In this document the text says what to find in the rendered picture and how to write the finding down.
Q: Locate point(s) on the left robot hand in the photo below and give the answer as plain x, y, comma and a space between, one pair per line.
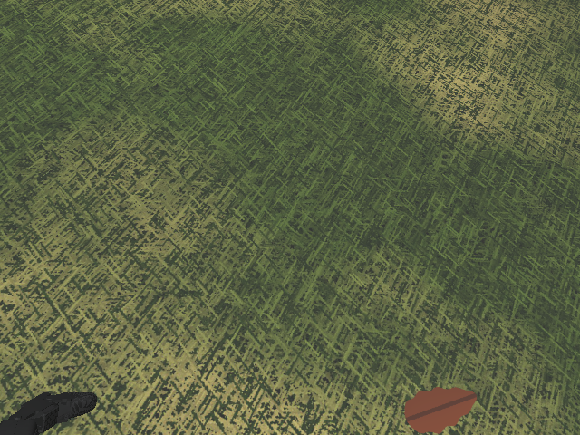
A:
45, 410

